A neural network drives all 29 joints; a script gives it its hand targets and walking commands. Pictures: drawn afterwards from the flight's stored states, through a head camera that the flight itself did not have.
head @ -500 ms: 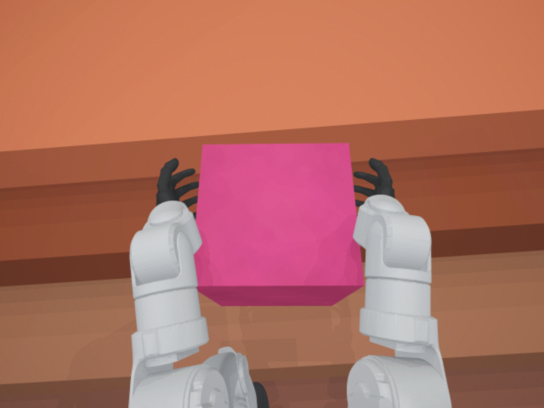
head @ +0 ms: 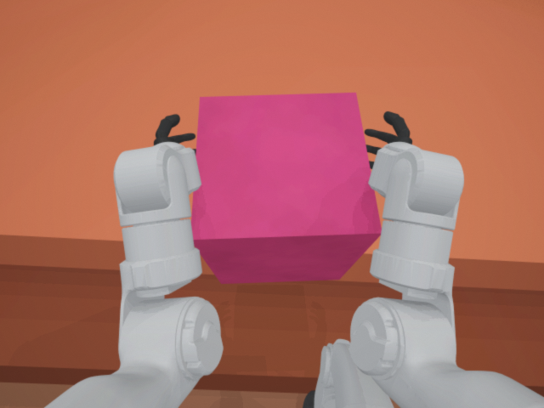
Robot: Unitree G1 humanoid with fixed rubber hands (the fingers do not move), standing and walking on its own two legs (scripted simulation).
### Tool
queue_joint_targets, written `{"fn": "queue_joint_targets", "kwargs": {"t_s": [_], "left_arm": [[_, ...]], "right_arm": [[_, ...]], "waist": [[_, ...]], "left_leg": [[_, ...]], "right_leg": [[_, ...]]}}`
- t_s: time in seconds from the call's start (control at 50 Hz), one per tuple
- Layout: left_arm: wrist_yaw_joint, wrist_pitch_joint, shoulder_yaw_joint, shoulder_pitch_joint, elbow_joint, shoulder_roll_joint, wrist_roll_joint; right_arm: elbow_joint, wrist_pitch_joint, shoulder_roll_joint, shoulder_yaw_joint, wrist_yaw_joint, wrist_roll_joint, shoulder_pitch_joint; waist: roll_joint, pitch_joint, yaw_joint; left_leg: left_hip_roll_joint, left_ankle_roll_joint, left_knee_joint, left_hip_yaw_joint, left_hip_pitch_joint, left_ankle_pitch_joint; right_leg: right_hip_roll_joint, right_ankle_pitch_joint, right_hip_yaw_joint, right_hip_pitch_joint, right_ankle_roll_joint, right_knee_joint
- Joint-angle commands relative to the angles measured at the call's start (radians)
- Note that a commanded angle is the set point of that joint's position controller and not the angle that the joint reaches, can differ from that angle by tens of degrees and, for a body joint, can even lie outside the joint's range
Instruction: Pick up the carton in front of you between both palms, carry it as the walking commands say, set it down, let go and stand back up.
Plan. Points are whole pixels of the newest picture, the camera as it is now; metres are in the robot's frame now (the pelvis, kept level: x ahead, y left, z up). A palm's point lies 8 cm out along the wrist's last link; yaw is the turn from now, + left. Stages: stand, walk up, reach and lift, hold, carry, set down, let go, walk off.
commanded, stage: carry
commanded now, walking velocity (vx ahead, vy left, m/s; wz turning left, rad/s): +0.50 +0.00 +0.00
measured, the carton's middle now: (279, 201) +0.40 +0.02 +0.10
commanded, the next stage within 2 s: none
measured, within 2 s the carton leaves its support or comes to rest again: neither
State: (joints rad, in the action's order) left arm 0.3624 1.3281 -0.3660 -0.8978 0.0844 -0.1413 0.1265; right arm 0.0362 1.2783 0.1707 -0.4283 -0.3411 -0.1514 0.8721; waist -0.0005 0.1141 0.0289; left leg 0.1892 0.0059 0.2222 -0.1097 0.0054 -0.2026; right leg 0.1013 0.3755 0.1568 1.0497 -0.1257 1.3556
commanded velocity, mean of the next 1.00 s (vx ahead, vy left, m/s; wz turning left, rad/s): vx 0.50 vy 0.00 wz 0.00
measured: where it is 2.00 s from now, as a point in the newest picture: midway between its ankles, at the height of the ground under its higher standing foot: (286, 137)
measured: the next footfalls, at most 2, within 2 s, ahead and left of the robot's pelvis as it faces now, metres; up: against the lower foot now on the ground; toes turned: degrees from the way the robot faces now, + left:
left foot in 0.48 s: +0.47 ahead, +0.09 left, +0.32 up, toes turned +5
right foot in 1.04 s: +0.84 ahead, -0.17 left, +0.48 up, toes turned -6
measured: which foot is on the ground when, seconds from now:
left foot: down 0.00-0.04, up 0.06-0.46, down 0.48-1.00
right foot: down 0.00-0.54, up 0.56-1.00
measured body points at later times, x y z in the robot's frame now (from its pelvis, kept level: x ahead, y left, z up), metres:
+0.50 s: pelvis +0.29 -0.01 +0.17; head +0.30 -0.05 +0.61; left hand +0.66 +0.13 +0.36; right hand +0.66 -0.16 +0.35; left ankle +0.45 +0.09 -0.39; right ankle +0.16 -0.12 -0.59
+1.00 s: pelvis +0.59 -0.05 +0.32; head +0.58 -0.01 +0.76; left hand +0.96 +0.11 +0.50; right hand +0.96 -0.18 +0.52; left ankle +0.43 +0.08 -0.43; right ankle +0.78 -0.17 -0.25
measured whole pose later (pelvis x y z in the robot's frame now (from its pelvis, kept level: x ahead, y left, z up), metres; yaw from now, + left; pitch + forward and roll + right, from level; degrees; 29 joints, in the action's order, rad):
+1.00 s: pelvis +0.59 -0.05 +0.32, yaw +0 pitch +4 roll -5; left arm 0.34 1.32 -0.39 -0.88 0.02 -0.17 0.19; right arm 0.03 1.28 0.18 -0.42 -0.32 -0.14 0.86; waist 0.00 0.10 -0.02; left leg 0.14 -0.01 0.17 -0.11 0.08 -0.25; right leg 0.09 0.37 0.17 1.11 -0.14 1.36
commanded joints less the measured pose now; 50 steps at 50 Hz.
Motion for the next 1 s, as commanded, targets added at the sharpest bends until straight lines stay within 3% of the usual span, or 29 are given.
{"fn": "queue_joint_targets", "kwargs": {"t_s": [0.0, 0.02, 0.04, 0.06, 0.1, 0.16, 0.22, 0.24, 0.28, 0.36, 0.4, 0.44, 0.46, 0.48, 0.5, 0.52, 0.54, 0.56, 0.58, 0.64, 0.72, 0.76, 0.78, 0.82, 0.86, 0.9, 0.92, 0.96, 0.98], "left_arm": [[-0.158, -0.060, 0.514, -0.710, -0.077, -0.866, -0.315], [-0.176, -0.075, 0.539, -0.756, -0.108, -0.906, -0.353], [-0.196, -0.084, 0.595, -0.813, -0.147, -0.973, -0.404], [-0.220, -0.085, 0.617, -0.824, -0.154, -1.018, -0.438], [-0.254, -0.102, 0.620, -0.836, -0.208, -1.068, -0.464], [-0.273, -0.121, 0.682, -0.740, -0.177, -1.073, -0.433], [-0.260, -0.112, 0.665, -0.645, -0.181, -0.973, -0.382], [-0.257, -0.108, 0.659, -0.628, -0.194, -0.955, -0.371], [-0.247, -0.088, 0.635, -0.604, -0.181, -0.893, -0.347], [-0.225, -0.041, 0.521, -0.496, -0.081, -0.725, -0.293], [-0.224, -0.037, 0.507, -0.576, -0.145, -0.724, -0.297], [-0.221, -0.016, 0.444, -0.537, -0.052, -0.705, -0.248], [-0.220, -0.017, 0.414, -0.543, -0.048, -0.703, -0.231], [-0.223, -0.022, 0.397, -0.551, -0.056, -0.714, -0.212], [-0.224, -0.035, 0.393, -0.541, -0.083, -0.753, -0.196], [-0.218, -0.043, 0.380, -0.524, -0.055, -0.762, -0.181], [-0.224, -0.062, 0.374, -0.505, -0.070, -0.772, -0.176], [-0.226, -0.077, 0.372, -0.549, -0.077, -0.776, -0.173], [-0.226, -0.087, 0.382, -0.578, -0.087, -0.817, -0.182], [-0.210, -0.118, 0.413, -0.650, -0.159, -0.787, -0.175], [-0.205, -0.110, 0.484, -0.565, -0.152, -0.751, -0.166], [-0.200, -0.075, 0.502, -0.542, -0.129, -0.746, -0.180], [-0.197, -0.053, 0.498, -0.507, -0.081, -0.732, -0.175], [-0.187, -0.022, 0.479, -0.493, -0.021, -0.728, -0.180], [-0.180, -0.009, 0.484, -0.566, -0.029, -0.732, -0.201], [-0.171, -0.016, 0.493, -0.620, -0.054, -0.777, -0.225], [-0.167, -0.012, 0.497, -0.665, -0.037, -0.808, -0.241], [-0.159, -0.023, 0.497, -0.637, 0.025, -0.841, -0.250], [-0.162, -0.034, 0.506, -0.634, 0.021, -0.860, -0.264]], "right_arm": [[0.107, 0.012, 0.765, 0.427, 0.158, 0.208, 0.536], [0.089, 0.005, 0.791, 0.437, 0.159, 0.196, 0.542], [0.020, -0.009, 0.801, 0.433, 0.163, 0.187, 0.577], [-0.002, -0.019, 0.823, 0.436, 0.161, 0.191, 0.642], [-0.136, -0.045, 0.876, 0.517, 0.163, 0.226, 0.759], [-0.051, -0.066, 0.894, 0.593, 0.180, 0.212, 0.604], [-0.026, -0.054, 0.870, 0.630, 0.194, 0.236, 0.523], [-0.043, -0.048, 0.867, 0.648, 0.198, 0.247, 0.521], [-0.048, -0.022, 0.849, 0.668, 0.194, 0.273, 0.540], [-0.001, 0.025, 0.740, 0.614, 0.149, 0.254, 0.507], [-0.013, 0.029, 0.788, 0.639, 0.136, 0.287, 0.576], [0.059, 0.033, 0.811, 0.621, 0.130, 0.293, 0.576], [0.052, 0.028, 0.826, 0.617, 0.131, 0.306, 0.590], [0.039, 0.017, 0.869, 0.627, 0.135, 0.322, 0.600], [-0.006, -0.004, 0.933, 0.656, 0.142, 0.356, 0.613], [0.011, -0.015, 0.962, 0.659, 0.155, 0.386, 0.626], [-0.025, -0.034, 0.999, 0.686, 0.171, 0.416, 0.658], [-0.057, -0.055, 1.049, 0.732, 0.181, 0.453, 0.708], [-0.087, -0.059, 1.041, 0.749, 0.192, 0.475, 0.750], [-0.098, -0.073, 1.077, 0.786, 0.225, 0.523, 0.771], [-0.035, -0.063, 0.983, 0.743, 0.232, 0.475, 0.628], [-0.024, -0.042, 0.920, 0.690, 0.220, 0.442, 0.607], [0.012, -0.025, 0.874, 0.668, 0.210, 0.417, 0.574], [0.053, 0.005, 0.809, 0.615, 0.197, 0.373, 0.559], [0.080, 0.022, 0.781, 0.530, 0.196, 0.336, 0.557], [0.004, 0.024, 0.792, 0.537, 0.200, 0.345, 0.631], [0.021, 0.027, 0.781, 0.501, 0.198, 0.336, 0.653], [0.090, 0.028, 0.765, 0.465, 0.190, 0.280, 0.599], [0.107, 0.024, 0.748, 0.449, 0.186, 0.245, 0.570]], "waist": [[0.064, 0.546, 0.174], [-0.358, 0.607, 0.085], [-0.330, 0.714, 0.089], [-0.215, 0.673, 0.076], [-0.156, 0.538, 0.056], [-0.005, 0.428, 0.049], [-0.008, 0.376, 0.064], [-0.079, 0.350, 0.098], [-0.060, 0.273, 0.100], [-0.091, 0.054, 0.005], [-0.177, 0.110, -0.029], [-0.295, 0.304, -0.109], [-0.323, 0.397, -0.165], [-0.236, 0.478, -0.235], [-0.096, 0.595, -0.260], [0.048, 0.545, -0.228], [0.253, 0.626, -0.170], [0.213, 0.747, -0.179], [0.066, 0.651, -0.164], [0.033, 0.415, -0.132], [-0.003, 0.359, -0.138], [0.087, 0.300, -0.172], [0.114, 0.251, -0.179], [0.107, 0.178, -0.170], [0.071, 0.085, -0.117], [0.190, 0.110, -0.049], [0.286, 0.188, -0.016], [0.325, 0.350, 0.066], [0.339, 0.418, 0.146]], "left_leg": [[-0.110, -0.043, 0.907, -0.007, -0.231, 0.674], [-0.263, 0.000, 1.381, 0.061, -0.584, 0.031], [-0.259, -0.058, 1.684, 0.290, -0.642, 0.032], [-0.242, -0.085, 1.751, 0.337, -0.726, 0.050], [-0.204, -0.131, 1.763, 0.275, -0.887, 0.054], [-0.155, -0.136, 1.657, 0.199, -1.047, -0.023], [-0.142, -0.138, 1.642, 0.123, -1.186, -0.122], [-0.172, -0.158, 1.853, 0.075, -1.310, -0.223], [-0.146, -0.176, 2.003, 0.119, -1.545, -0.373], [-0.089, -0.129, 1.546, -0.043, -1.323, -0.251], [-0.122, -0.152, 1.192, -0.126, -0.862, -0.176], [-0.240, -0.200, 1.096, -0.205, -0.559, -0.032], [-0.292, -0.187, 0.972, -0.216, -0.466, -0.036], [-0.325, -0.159, 0.728, -0.221, -0.340, 0.033], [-0.301, -0.177, 0.480, -0.061, -0.123, 0.129], [-0.122, -0.240, 0.260, 0.308, 0.070, 0.379], [0.133, -0.403, 0.361, 0.711, 0.237, 1.093], [0.132, -0.483, 0.347, 0.868, 0.239, 0.777], [0.074, -0.430, 0.369, 0.788, 0.232, 0.437], [0.064, -0.275, 0.304, 0.619, 0.122, 0.037], [0.094, -0.287, 0.225, 0.472, 0.205, 0.193], [0.131, -0.329, 0.161, 0.465, 0.258, 0.322], [0.148, -0.324, 0.125, 0.460, 0.276, 0.244], [0.158, -0.284, 0.045, 0.410, 0.305, 0.070], [0.056, -0.201, -0.082, 0.254, 0.066, -0.027], [-0.014, -0.199, -0.247, 0.037, -0.200, 0.264], [-0.037, -0.190, -0.178, -0.060, -0.254, 0.687], [-0.021, -0.156, 0.115, -0.110, -0.105, 1.401], [-0.016, -0.134, 0.355, -0.106, -0.042, 1.525]], "right_leg": [[-0.115, -0.126, -0.260, -0.985, -0.008, -0.799], [0.185, -0.579, -0.849, -1.213, -0.170, -0.906], [0.219, -0.557, -0.944, -1.188, -0.266, -0.865], [0.175, -0.379, -0.844, -1.169, -0.220, -0.833], [0.146, -0.173, -0.711, -1.115, -0.129, -0.830], [0.163, -0.237, -0.573, -1.199, -0.097, -0.869], [0.204, -0.374, -0.475, -1.291, -0.127, -0.922], [0.231, -0.469, -0.481, -1.349, -0.164, -0.951], [0.247, -0.350, -0.480, -1.384, -0.160, -0.979], [0.121, -0.090, -0.210, -1.015, -0.063, -1.244], [0.050, -0.545, -0.036, -0.797, -0.062, -1.391], [0.064, -1.562, 0.063, -0.923, -0.059, -1.125], [0.070, -1.813, 0.084, -1.030, -0.033, -0.913], [0.042, -1.850, 0.091, -1.102, 0.012, -0.627], [-0.004, -1.556, 0.036, -1.032, 0.065, -0.322], [-0.099, -0.573, -0.055, -0.746, 0.105, -0.010], [-0.233, -0.116, -0.245, -0.454, 0.123, 0.497], [-0.246, -0.134, -0.372, -0.362, 0.093, 0.723], [-0.196, -0.156, -0.376, -0.235, 0.060, 0.683], [-0.118, -0.105, -0.348, -0.073, 0.006, 0.535], [-0.065, -0.011, -0.216, 0.080, 0.005, 0.413], [-0.078, 0.106, -0.129, 0.265, -0.005, 0.641], [-0.046, 0.161, -0.147, 0.391, -0.005, 0.707], [-0.018, 0.249, -0.144, 0.552, -0.006, 0.735], [0.025, 0.153, -0.051, 0.312, 0.004, 0.372], [-0.003, 0.052, 0.047, -0.158, 0.000, 0.043], [-0.055, -0.053, 0.111, -0.378, -0.017, -0.045], [-0.175, -0.107, 0.193, -0.604, -0.027, -0.140], [-0.210, -0.059, 0.188, -0.709, -0.018, -0.280]]}}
